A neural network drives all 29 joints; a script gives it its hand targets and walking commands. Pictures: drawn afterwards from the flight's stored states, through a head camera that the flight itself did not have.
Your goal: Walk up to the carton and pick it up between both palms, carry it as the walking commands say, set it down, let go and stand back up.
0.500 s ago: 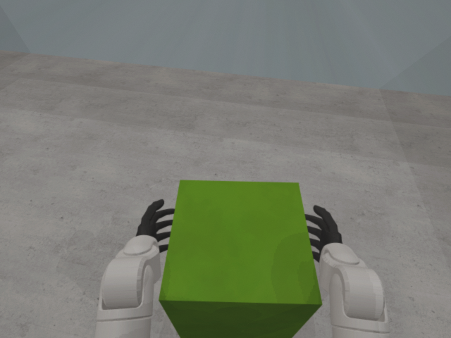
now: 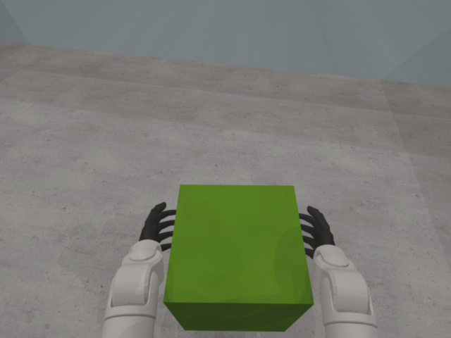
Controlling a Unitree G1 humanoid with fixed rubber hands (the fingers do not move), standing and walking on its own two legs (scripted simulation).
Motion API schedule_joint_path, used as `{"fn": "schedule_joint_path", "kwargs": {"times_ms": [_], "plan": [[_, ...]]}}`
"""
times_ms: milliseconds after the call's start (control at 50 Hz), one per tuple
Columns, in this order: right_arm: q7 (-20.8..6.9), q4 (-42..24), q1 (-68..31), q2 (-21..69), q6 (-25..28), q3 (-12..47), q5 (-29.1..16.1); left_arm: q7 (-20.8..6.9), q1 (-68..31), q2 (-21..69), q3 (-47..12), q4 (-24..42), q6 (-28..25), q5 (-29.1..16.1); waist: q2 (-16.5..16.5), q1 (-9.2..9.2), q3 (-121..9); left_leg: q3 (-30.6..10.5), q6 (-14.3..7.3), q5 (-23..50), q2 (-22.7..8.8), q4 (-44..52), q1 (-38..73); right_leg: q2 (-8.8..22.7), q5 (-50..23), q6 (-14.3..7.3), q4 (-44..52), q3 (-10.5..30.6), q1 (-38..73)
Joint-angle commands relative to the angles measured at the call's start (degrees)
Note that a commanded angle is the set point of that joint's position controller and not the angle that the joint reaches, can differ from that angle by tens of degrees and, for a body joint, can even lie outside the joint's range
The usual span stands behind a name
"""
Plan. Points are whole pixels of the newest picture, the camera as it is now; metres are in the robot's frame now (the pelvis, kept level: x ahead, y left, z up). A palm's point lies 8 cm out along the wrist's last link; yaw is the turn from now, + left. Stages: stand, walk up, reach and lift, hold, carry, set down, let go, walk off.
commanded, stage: carry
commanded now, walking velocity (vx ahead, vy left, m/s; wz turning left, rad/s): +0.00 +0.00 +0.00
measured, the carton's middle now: (235, 262) +0.28 +0.00 -0.04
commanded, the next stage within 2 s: none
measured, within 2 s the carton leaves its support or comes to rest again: neither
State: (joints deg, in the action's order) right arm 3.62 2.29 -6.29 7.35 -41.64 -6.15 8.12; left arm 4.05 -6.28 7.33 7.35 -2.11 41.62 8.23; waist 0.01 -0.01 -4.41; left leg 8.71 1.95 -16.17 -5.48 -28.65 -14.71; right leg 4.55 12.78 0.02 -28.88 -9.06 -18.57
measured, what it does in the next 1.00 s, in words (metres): stands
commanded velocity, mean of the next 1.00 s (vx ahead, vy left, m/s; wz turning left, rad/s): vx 0.00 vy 0.00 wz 0.00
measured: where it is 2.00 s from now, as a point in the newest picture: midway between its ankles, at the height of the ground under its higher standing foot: outside the picture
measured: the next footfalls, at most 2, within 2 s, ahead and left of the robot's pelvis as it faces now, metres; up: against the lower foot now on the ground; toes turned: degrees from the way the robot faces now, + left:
none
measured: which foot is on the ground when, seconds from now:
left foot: down 0.00-1.00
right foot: down 0.00-1.00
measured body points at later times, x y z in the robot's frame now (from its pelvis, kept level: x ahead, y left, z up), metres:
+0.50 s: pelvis -0.02 -0.01 +0.00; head -0.03 -0.01 +0.45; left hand +0.27 +0.15 +0.04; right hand +0.27 -0.16 +0.03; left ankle -0.02 +0.13 -0.74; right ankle +0.02 -0.12 -0.74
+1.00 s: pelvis -0.03 -0.01 +0.00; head -0.04 -0.02 +0.45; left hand +0.25 +0.14 +0.04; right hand +0.25 -0.16 +0.03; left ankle -0.02 +0.13 -0.74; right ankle +0.02 -0.12 -0.74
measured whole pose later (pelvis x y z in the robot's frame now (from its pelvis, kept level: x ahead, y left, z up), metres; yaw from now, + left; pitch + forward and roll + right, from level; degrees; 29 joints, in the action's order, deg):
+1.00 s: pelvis -0.03 -0.01 +0.00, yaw +0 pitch +3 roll +0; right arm 4.2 -1.3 -4.5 7.3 -43.0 -5.5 6.8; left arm 4.5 -4.3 7.3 6.2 1.4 42.9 7.2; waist -0.6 -0.1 -5.2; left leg 7.8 2.7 -13.7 -6.2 -29.2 -17.6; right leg 3.8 10.7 -1.4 -29.4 -8.9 -21.4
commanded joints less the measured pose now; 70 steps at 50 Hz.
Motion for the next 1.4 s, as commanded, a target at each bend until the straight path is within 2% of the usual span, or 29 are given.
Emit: {"fn": "schedule_joint_path", "kwargs": {"times_ms": [0, 120, 240, 520, 1380], "plan": [[-6.2, -4.6, -19.2, 32.5, 2.6, 24.4, -7.9, -7.2, -19.4, 30.7, -25.9, 5.4, -2.8, -8.7, -0.3, 0.10, -12.3, -4.0, -0.6, 11.1, -4.3, 4.1, 1.7, 4.8, -12.1, -0.7, 3.3, 5.4, 7.1], [-6.5, -6.1, -18.4, 32.6, 3.1, 25.5, -8.4, -7.3, -18.6, 30.7, -27.0, 6.9, -3.3, -8.9, -0.3, 0.09, -12.1, -4.1, -0.5, 9.9, -4.2, 4.0, 1.3, 4.7, -11.2, -0.9, 3.5, 5.6, 6.5], [-5.9, -8.9, -17.7, 32.7, 1.2, 26.1, -9.1, -6.7, -17.8, 31.3, -27.6, 9.8, -1.4, -9.5, -0.2, 0.03, -12.1, -4.1, -0.5, 9.4, -4.1, 3.9, 1.1, 4.8, -10.9, -1.2, 3.6, 5.9, 5.9], [-5.2, -7.2, -18.0, 32.1, 0.4, 23.8, -8.7, -6.2, -17.8, 30.3, -25.2, 8.1, -0.7, -9.2, 0.1, -0.03, -11.0, -4.4, -0.2, 6.6, -3.7, 4.1, -0.5, 4.4, -5.3, -1.3, 4.8, 6.7, 4.5], [-3.5, -11.7, -15.9, 31.3, -2.6, 23.6, -9.5, -5.0, -15.7, 29.5, -25.1, 12.9, 2.3, -10.4, 0.3, -0.28, -11.5, -4.9, -0.7, 6.2, -2.9, 3.9, -1.3, 4.4, -1.9, -1.5, 5.7, 7.6, 2.9]]}}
